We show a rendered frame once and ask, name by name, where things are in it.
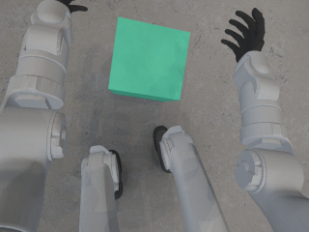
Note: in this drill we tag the right robot upper arm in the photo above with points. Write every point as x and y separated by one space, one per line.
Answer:
274 180

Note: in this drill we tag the robot left forearm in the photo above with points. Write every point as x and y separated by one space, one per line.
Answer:
43 60

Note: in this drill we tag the carton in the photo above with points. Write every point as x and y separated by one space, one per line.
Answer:
148 61

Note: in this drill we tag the left robot thigh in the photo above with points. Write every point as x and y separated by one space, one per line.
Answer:
97 199

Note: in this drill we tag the robot right forearm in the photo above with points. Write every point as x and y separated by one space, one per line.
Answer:
260 108

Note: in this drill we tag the left robot upper arm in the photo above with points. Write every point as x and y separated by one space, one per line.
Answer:
30 139

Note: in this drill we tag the robot left hand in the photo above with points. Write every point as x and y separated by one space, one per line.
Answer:
73 8

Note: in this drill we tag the right robot shin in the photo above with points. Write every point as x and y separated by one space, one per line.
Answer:
179 129

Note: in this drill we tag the robot right hand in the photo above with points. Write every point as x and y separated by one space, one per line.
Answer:
253 36

